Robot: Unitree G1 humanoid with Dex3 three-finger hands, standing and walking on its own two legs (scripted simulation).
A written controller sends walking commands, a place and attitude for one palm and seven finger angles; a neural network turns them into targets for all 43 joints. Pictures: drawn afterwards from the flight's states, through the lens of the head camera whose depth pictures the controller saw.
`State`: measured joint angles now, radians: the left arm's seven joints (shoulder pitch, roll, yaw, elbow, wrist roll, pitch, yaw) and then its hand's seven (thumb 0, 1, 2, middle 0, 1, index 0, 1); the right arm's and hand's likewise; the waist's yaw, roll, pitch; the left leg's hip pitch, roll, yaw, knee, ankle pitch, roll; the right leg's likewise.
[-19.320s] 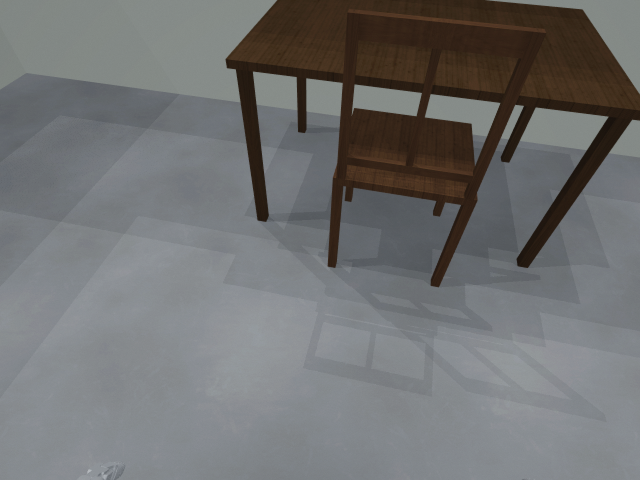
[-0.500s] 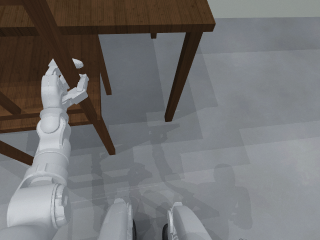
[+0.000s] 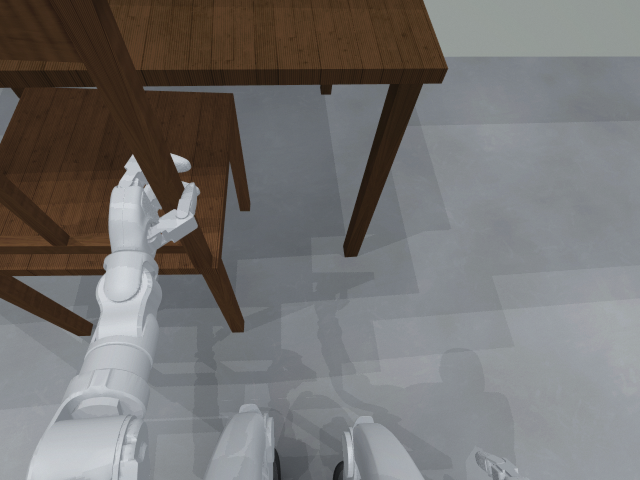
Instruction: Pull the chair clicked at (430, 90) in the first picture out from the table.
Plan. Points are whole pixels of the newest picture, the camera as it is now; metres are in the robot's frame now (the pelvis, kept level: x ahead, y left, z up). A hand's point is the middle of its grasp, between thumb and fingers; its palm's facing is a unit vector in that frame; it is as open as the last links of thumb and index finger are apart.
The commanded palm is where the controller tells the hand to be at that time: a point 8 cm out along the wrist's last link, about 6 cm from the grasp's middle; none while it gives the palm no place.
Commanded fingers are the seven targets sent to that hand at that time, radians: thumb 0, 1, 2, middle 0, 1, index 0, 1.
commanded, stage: hook a spindle and tug to test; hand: left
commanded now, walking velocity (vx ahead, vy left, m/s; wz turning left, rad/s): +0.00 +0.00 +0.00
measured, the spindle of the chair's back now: out of the picture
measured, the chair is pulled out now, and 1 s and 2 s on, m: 0.02 0.13 0.20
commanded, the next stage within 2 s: step backward, pulling the chair out in 0.04 s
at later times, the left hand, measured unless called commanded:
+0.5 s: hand (186, 219) +0.41 +0.16 +0.04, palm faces +0.11 -0.99 -0.09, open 5.8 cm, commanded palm +0.39 +0.21 +0.04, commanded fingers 0.00 0.90 0.90 -0.50 -1.45 -0.50 -1.45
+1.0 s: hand (212, 289) +0.33 +0.12 +0.04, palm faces +0.06 -0.99 -0.13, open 5.9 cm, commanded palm +0.32 +0.17 +0.04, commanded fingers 0.00 0.90 0.90 -0.50 -1.45 -0.50 -1.45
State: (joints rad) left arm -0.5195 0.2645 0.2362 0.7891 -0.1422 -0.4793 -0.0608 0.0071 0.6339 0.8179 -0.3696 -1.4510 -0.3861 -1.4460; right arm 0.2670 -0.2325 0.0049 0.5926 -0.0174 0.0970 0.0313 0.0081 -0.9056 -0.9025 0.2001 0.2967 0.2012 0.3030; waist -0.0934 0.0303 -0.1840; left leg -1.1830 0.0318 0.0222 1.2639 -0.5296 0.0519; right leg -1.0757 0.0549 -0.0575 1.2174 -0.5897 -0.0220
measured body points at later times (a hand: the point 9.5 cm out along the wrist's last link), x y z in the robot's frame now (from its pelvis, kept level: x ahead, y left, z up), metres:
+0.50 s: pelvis +0.01 +0.01 +0.09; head +0.10 +0.03 +0.53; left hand +0.40 +0.21 +0.05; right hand +0.06 -0.26 -0.03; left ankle +0.03 +0.09 -0.62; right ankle -0.01 -0.11 -0.62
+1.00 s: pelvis -0.05 -0.02 +0.09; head +0.04 -0.02 +0.53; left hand +0.32 +0.17 +0.05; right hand +0.02 -0.28 -0.04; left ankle +0.03 +0.09 -0.62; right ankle -0.01 -0.11 -0.63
